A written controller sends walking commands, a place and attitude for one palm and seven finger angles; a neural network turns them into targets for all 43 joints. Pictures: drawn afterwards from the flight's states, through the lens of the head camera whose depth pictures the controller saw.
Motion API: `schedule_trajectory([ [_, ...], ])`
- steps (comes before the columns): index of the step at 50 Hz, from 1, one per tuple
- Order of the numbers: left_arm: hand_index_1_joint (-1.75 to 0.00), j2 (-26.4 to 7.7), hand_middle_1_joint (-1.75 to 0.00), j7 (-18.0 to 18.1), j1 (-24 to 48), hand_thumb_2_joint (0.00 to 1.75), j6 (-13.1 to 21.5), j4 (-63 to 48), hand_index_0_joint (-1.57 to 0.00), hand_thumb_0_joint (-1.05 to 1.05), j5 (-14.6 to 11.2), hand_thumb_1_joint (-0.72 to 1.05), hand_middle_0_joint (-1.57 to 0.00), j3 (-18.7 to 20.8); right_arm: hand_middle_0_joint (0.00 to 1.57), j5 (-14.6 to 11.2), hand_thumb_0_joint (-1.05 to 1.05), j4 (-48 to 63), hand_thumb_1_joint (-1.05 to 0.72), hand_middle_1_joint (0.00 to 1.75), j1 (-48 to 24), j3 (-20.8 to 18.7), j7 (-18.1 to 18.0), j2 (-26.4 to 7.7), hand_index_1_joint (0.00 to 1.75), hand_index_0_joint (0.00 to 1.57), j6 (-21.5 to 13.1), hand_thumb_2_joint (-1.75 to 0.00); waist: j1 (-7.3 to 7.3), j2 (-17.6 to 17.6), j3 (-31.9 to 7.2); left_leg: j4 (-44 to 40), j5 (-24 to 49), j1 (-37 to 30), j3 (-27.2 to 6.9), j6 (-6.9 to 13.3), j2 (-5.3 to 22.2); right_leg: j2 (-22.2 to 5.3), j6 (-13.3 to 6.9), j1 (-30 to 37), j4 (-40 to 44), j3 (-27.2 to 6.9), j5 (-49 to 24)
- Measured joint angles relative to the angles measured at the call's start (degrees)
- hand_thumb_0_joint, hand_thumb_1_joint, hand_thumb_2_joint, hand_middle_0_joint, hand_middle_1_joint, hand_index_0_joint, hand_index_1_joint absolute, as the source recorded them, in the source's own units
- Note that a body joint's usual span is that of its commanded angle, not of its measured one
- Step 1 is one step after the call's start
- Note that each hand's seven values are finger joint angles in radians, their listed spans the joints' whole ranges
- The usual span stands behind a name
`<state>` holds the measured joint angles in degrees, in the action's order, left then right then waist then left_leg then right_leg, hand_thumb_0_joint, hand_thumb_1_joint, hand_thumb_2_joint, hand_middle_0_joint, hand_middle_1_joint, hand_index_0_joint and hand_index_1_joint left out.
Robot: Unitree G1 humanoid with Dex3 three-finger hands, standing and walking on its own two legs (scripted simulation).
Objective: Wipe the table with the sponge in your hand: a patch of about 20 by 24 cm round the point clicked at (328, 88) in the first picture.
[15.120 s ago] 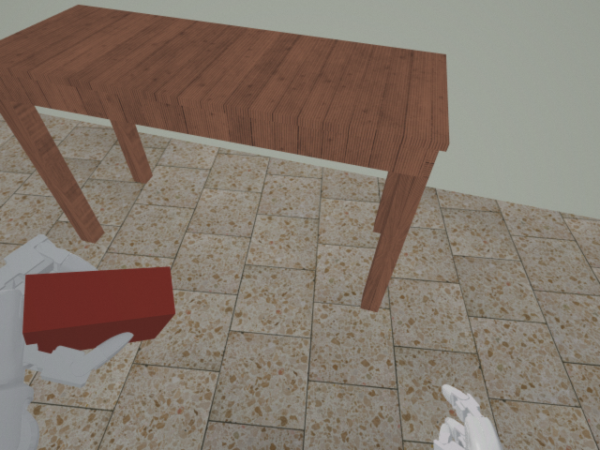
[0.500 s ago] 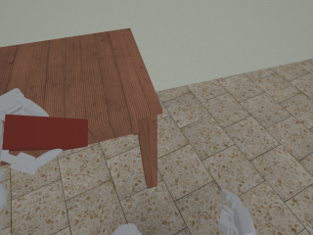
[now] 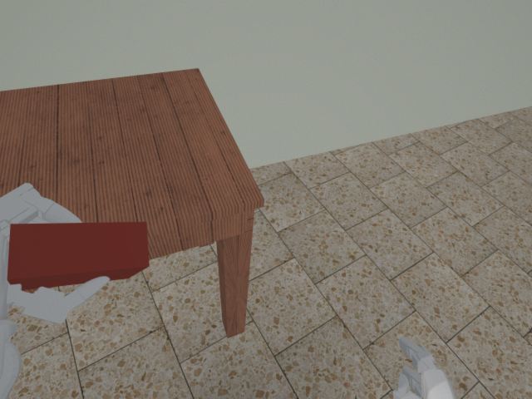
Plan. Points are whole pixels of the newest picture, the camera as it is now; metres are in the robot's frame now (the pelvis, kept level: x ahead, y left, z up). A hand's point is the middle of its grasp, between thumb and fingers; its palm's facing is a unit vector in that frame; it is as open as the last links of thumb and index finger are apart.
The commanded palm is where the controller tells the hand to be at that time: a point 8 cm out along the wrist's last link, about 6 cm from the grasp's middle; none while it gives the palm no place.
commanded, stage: come to a stop and stand still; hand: left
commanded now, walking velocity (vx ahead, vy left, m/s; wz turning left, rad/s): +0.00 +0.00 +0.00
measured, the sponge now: (100, 255) +0.24 +0.22 +0.14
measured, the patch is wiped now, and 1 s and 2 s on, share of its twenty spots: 0.00 0.00 0.00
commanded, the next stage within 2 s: look again from close up in 0.50 s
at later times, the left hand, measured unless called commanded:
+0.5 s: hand (46, 236) +0.25 +0.28 +0.15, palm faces +0.39 -0.85 -0.37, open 9.4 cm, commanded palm +0.19 +0.31 +0.17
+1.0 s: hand (54, 247) +0.23 +0.27 +0.15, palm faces +0.38 -0.84 -0.38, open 9.4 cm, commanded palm +0.18 +0.30 +0.17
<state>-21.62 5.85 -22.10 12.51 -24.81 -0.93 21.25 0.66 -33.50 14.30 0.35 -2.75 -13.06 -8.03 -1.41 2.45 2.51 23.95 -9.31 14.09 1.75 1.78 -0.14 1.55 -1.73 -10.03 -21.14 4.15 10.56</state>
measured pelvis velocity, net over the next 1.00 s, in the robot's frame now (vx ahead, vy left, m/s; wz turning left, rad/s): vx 0.02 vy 0.02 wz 0.01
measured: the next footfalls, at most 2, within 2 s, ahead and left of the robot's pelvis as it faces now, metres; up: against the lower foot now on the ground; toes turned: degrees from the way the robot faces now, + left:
right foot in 1.96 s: +0.19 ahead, -0.03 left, +0.00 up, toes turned -1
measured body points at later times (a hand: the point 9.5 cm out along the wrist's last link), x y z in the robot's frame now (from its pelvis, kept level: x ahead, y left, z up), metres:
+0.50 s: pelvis +0.03 +0.03 +0.00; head +0.05 +0.05 +0.45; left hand +0.22 +0.33 +0.17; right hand +0.23 -0.18 -0.06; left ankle +0.04 +0.10 -0.74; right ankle +0.01 -0.10 -0.74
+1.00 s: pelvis +0.02 +0.02 +0.00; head +0.04 +0.03 +0.45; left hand +0.21 +0.31 +0.17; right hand +0.20 -0.21 -0.08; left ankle +0.04 +0.10 -0.74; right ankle +0.01 -0.10 -0.74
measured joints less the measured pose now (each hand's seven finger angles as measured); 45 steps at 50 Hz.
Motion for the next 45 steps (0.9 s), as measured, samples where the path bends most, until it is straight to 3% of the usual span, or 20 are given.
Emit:
schedule_trajectory([
  [10, -1.32, 0.9, -1.35, -0.9, -1.2, 1.01, -1.7, 0.0, -0.84, -0.02, -0.3, -0.44, -0.8, -2.0, 0.2, 0.4, 0.01, 0.7, -0.9, 0.3, -3.2, 2.4, 0.9, 2.9, 0.3, 0.21, 0.7, -0.89, -0.62, -1.0, -0.4, -0.4, -1.2, -0.4, 0.5, 1.2, -1.3, -1.2, 1.4, 0.6, 0.8, -0.6, 0.9],
  [19, -1.32, 0.6, -1.35, -0.6, -0.8, 1.01, -2.4, -1.3, -0.84, -0.02, -1.0, -0.44, -0.8, -1.4, 0.2, 0.1, 0.01, 1.7, -0.9, 0.3, -4.7, 2.2, 0.8, 2.5, 0.3, 0.21, 2.3, -0.89, -1.2, -0.9, -0.5, 0.1, -2.2, -0.7, 0.7, 1.9, -2.1, -2.0, 2.3, 0.9, 0.4, -0.7, 1.8],
  [45, -1.32, 1.4, -1.35, 0.3, -2.9, 1.01, -2.7, -0.5, -0.84, -0.02, -1.1, -0.44, -0.8, -2.2, 0.2, -0.5, 0.01, 0.5, -0.9, 0.3, -1.7, 0.8, -0.4, 1.1, 0.3, 0.21, 4.1, -0.89, 0.08, -2.3, -1.3, -0.4, -1.5, -0.7, 0.1, 1.6, -1.9, -1.8, 1.9, 1.3, 1.2, -0.1, 1.2],
])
